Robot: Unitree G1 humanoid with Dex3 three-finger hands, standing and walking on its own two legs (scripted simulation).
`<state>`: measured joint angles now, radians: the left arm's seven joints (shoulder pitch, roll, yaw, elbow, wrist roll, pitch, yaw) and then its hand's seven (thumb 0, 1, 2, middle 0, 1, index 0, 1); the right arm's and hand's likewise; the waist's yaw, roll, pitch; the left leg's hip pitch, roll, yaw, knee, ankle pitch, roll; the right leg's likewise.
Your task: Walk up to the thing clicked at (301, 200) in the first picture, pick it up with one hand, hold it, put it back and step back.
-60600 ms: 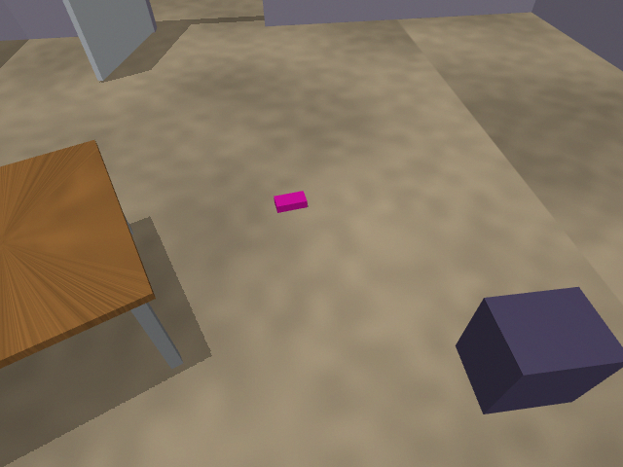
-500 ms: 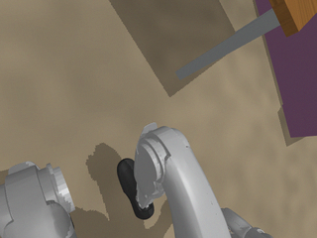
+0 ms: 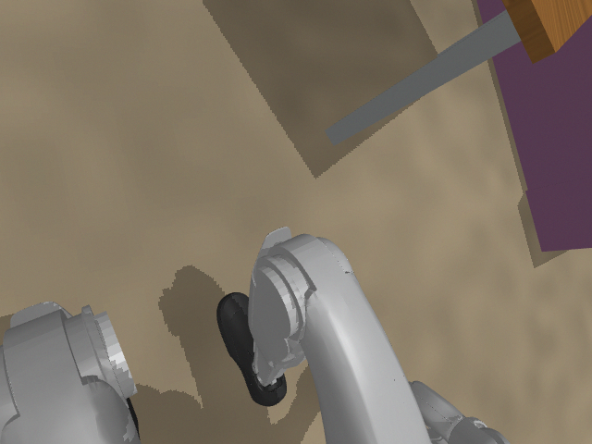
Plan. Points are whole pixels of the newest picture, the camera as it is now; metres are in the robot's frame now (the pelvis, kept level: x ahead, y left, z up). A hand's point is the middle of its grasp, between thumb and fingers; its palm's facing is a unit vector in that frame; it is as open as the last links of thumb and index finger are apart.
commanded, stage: close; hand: left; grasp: from above
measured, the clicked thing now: out of the picture +0.44 +0.36 -0.28
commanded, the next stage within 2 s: settle in 0.06 s
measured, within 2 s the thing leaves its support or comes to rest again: leaves its support in 0.46 s
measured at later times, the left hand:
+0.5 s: hand out of the picture +0.43 +0.36 -0.24, palm faces -0.42 -0.15 -0.90, open 10.3 cm
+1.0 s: hand out of the picture +0.42 +0.36 -0.15, palm faces -0.45 -0.10 -0.89, open 10.3 cm
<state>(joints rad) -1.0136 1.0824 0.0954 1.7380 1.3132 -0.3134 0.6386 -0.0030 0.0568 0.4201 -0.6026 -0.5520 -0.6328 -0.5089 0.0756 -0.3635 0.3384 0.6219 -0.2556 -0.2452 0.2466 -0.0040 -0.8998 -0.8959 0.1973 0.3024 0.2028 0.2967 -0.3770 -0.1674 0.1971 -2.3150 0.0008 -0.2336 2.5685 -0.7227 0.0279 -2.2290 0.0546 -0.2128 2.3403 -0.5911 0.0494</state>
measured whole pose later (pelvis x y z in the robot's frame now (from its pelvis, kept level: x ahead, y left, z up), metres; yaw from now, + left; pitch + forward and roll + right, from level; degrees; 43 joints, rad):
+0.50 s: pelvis +0.00 +0.00 +0.00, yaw +0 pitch +26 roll -15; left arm -0.97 1.07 0.16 1.63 1.33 -0.31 0.57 0.00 0.00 0.43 -0.68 -0.49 -0.70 -0.46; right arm 0.12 -0.36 0.31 0.63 -0.25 -0.22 0.24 0.00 -0.91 -0.90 0.20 0.30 0.20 0.30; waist -0.36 -0.15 0.17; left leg -2.33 -0.01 -0.24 2.57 -0.72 0.02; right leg -2.24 0.05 -0.22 2.34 -0.60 0.04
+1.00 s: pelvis +0.00 -0.01 +0.02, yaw +4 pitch +31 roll -12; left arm -0.90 0.86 0.09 1.35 1.26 -0.30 0.32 0.00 -0.01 0.36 -0.73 -0.44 -0.75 -0.41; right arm 0.15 -0.35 0.14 0.64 -0.15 -0.09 0.21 0.00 -0.91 -0.90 0.20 0.30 0.20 0.30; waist -0.25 -0.03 0.01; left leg -2.32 -0.02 -0.16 2.45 -0.69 0.02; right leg -2.24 0.02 -0.15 2.29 -0.61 0.02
